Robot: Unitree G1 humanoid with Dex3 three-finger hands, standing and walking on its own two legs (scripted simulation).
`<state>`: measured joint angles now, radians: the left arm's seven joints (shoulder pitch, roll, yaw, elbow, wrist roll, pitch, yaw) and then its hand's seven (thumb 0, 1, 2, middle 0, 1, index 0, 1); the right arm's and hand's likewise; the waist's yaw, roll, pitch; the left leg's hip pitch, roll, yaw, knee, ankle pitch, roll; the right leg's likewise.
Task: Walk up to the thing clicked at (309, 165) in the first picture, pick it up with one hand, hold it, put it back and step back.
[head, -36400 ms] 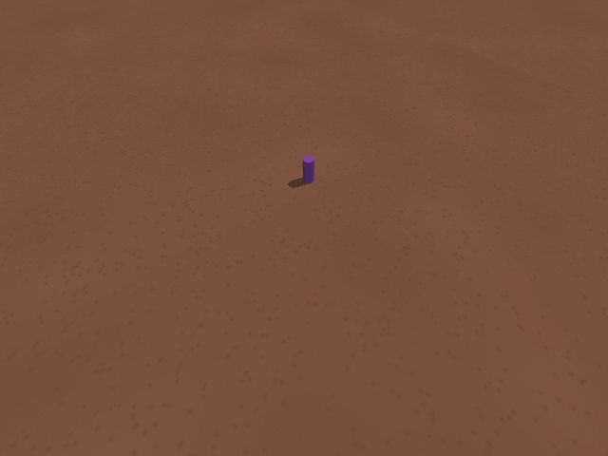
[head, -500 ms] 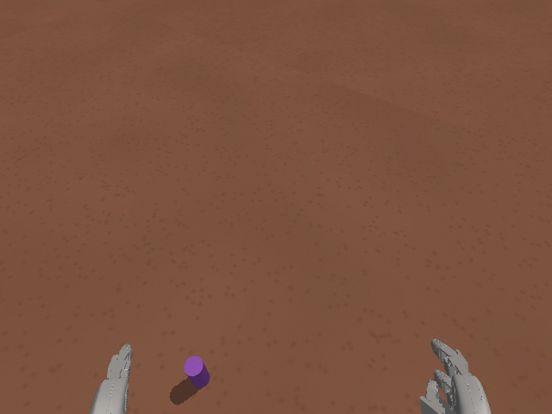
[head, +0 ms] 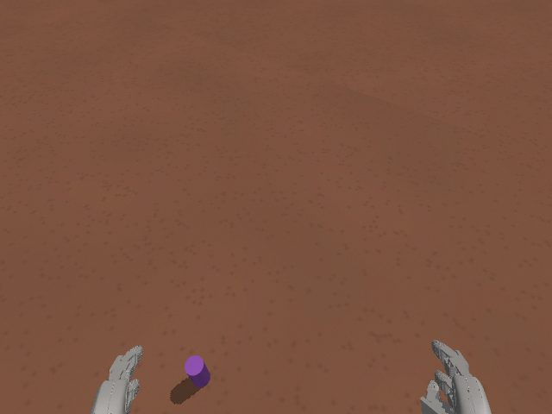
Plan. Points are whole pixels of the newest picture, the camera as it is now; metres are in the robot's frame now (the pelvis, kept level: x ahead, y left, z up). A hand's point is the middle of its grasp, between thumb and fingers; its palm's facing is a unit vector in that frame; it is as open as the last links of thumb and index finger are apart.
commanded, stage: stand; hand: left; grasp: from the side
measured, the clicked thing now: (198, 372) +0.38 +0.26 -0.66
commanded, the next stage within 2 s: none
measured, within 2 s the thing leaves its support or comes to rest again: neither
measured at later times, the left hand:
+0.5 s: hand out of the picture +0.06 +0.26 -0.12, palm faces -0.01 -0.94 -0.35, open 7.5 cm
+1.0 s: hand out of the picture +0.03 +0.26 -0.10, palm faces -0.01 -0.94 -0.35, open 7.4 cm
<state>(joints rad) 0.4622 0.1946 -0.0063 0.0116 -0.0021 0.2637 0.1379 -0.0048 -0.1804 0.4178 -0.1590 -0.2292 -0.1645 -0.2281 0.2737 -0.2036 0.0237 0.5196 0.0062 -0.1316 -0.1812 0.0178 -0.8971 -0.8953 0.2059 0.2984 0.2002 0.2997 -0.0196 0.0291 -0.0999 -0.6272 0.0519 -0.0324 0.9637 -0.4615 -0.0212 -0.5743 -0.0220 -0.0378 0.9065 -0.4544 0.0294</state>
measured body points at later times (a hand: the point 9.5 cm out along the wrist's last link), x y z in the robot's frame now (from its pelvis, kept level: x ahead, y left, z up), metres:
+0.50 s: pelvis +0.00 +0.01 +0.04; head +0.01 +0.02 +0.49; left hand +0.06 +0.31 -0.09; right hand +0.07 -0.28 -0.08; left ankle +0.02 +0.13 -0.69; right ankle +0.00 -0.14 -0.69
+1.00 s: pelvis -0.01 +0.01 +0.06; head -0.02 +0.01 +0.51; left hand +0.03 +0.31 -0.08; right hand +0.06 -0.28 -0.08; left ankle +0.02 +0.13 -0.69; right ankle +0.00 -0.14 -0.69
